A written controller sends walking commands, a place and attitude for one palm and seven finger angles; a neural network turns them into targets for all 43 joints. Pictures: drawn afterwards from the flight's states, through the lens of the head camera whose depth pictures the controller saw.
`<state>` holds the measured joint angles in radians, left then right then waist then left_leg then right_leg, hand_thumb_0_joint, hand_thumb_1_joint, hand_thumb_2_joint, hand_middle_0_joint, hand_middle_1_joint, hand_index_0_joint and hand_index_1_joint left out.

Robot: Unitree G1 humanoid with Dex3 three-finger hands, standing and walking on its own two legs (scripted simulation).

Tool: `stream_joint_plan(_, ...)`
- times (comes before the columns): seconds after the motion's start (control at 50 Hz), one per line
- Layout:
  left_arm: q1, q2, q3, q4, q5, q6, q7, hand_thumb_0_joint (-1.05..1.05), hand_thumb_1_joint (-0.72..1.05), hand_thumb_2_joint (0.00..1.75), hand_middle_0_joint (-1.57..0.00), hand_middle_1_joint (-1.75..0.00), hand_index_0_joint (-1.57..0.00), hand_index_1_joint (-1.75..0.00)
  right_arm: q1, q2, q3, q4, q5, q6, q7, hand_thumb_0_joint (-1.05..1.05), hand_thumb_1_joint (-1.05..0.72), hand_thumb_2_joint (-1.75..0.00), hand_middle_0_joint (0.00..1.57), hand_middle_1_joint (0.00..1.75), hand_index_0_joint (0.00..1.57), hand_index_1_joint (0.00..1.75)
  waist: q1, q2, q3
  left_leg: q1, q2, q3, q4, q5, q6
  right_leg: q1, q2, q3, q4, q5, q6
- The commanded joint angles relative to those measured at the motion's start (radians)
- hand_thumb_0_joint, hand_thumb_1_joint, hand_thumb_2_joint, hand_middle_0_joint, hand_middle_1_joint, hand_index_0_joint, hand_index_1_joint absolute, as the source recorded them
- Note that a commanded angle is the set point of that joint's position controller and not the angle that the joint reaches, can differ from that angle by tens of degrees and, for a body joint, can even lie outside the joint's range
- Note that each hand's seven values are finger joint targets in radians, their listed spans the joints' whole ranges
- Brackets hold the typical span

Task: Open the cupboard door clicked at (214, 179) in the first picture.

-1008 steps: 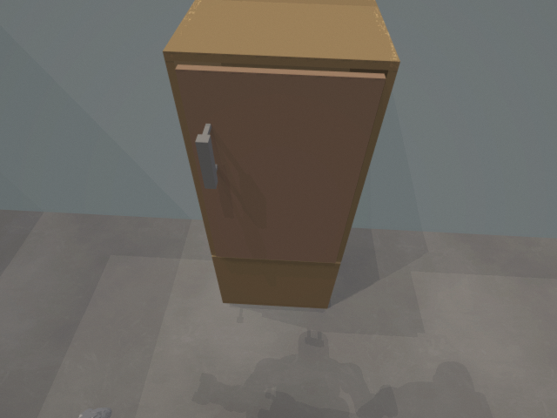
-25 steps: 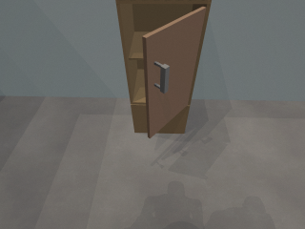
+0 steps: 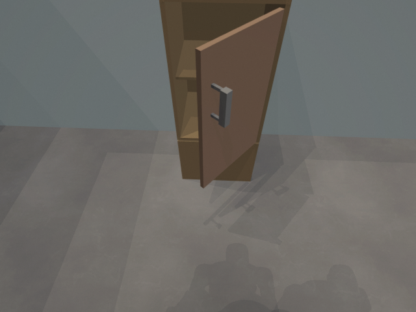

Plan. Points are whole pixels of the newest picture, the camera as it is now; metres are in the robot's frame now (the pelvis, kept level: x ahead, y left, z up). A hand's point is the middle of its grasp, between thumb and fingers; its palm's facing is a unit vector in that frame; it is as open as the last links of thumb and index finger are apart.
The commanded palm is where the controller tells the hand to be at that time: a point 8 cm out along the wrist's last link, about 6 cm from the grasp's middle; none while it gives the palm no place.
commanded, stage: look to check the result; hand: left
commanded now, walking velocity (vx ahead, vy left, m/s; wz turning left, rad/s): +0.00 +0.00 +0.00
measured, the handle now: (219, 105) +0.65 +0.01 +0.01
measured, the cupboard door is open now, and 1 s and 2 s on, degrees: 49 49 49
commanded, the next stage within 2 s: walk to a spot facing it in 0.36 s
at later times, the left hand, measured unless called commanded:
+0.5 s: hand out of the picture +0.02 +0.17 -0.17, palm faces +0.04 -0.98 -0.20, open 7.4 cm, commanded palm none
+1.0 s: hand out of the picture +0.11 +0.18 -0.17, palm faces -0.13 -0.94 -0.31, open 7.4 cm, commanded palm none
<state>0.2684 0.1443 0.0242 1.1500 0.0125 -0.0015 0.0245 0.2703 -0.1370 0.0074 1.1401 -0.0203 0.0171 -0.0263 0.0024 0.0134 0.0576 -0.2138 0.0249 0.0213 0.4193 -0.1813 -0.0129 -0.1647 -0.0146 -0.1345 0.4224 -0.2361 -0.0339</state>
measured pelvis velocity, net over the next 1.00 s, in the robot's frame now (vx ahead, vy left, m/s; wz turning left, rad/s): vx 0.00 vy -0.03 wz -0.20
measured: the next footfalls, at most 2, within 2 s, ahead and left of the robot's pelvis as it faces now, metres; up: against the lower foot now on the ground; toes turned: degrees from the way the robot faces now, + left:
left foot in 1.42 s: +0.12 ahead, +0.10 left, +0.00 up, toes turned -28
right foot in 1.70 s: -0.01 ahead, -0.17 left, +0.00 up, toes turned -38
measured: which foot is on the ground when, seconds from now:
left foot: down 0.00-0.96, up 0.98-1.00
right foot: down 0.00-1.00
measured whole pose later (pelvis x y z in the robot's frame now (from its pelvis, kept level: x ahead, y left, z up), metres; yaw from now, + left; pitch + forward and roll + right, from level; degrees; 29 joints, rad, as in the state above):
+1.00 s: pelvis +0.00 -0.03 -0.02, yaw -11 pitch +0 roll +1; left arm 0.17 0.22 0.09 0.96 0.03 0.03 -0.01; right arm 0.20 -0.23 -0.05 1.00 -0.02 0.05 -0.03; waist 0.02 0.04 0.10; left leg -0.35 0.11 0.13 0.78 -0.45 -0.04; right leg -0.31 0.02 -0.03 0.66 -0.33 -0.05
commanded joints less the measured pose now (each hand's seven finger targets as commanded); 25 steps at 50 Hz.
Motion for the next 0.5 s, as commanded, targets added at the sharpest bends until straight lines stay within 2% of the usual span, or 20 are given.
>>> stream_joint_plan(0.0,0.064,0.110,0.012,-0.021,-0.005,-0.013,0.007,0.00,0.90,0.90,-0.20,-0.30,-0.20,-0.30,0.060,-0.086,-0.017,-0.020,-0.002,-0.013,-0.009,0.00,-0.90,-0.90,0.20,0.30,0.20,0.30,-0.008,-0.010,0.014,0.006,0.066,-0.058,-0.064,0.074,0.028,-0.030,-0.119,0.116,-0.127,-0.001,-0.015)
stream_joint_plan(0.26,0.057,0.114,0.011,-0.018,-0.006,-0.012,0.007,0.00,0.90,0.90,-0.20,-0.30,-0.20,-0.30,0.048,-0.094,-0.015,-0.013,-0.002,-0.016,-0.011,0.00,-0.90,-0.90,0.20,0.30,0.20,0.30,-0.005,-0.003,0.022,0.004,0.070,-0.065,-0.079,0.086,0.029,-0.010,-0.116,0.110,-0.124,0.019,-0.013)
stream_joint_plan(0.36,0.055,0.117,0.012,-0.021,-0.006,-0.016,0.008,0.00,0.90,0.90,-0.20,-0.30,-0.20,-0.30,0.041,-0.099,-0.017,-0.014,-0.001,-0.020,-0.012,0.00,-0.90,-0.90,0.20,0.30,0.20,0.30,-0.004,-0.005,0.000,0.017,0.072,-0.066,-0.074,0.117,0.029,0.011,-0.118,0.109,-0.121,0.063,-0.013)
stream_joint_plan(0.44,0.050,0.120,0.012,-0.020,-0.006,-0.014,0.007,0.00,0.90,0.90,-0.20,-0.30,-0.20,-0.30,0.035,-0.100,-0.017,-0.012,-0.002,-0.019,-0.011,0.00,-0.90,-0.90,0.20,0.30,0.20,0.30,-0.002,-0.001,0.022,0.012,0.070,-0.068,-0.080,0.110,0.029,0.003,-0.118,0.103,-0.125,0.050,-0.013)
stream_joint_plan(0.48,0.052,0.115,0.012,-0.022,-0.006,-0.013,0.006,0.00,0.90,0.90,-0.20,-0.30,-0.20,-0.30,0.038,-0.097,-0.016,-0.011,-0.002,-0.020,-0.013,0.00,-0.90,-0.90,0.20,0.30,0.20,0.30,-0.002,0.003,0.000,0.032,0.076,-0.061,-0.076,0.123,0.029,0.006,-0.115,0.116,-0.119,0.080,-0.013)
